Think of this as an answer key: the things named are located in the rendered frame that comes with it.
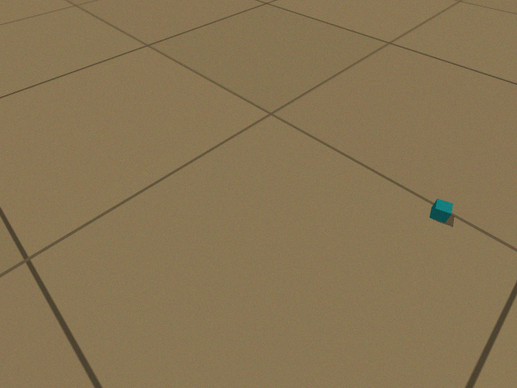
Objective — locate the cube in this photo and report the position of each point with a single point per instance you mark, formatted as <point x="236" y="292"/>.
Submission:
<point x="441" y="210"/>

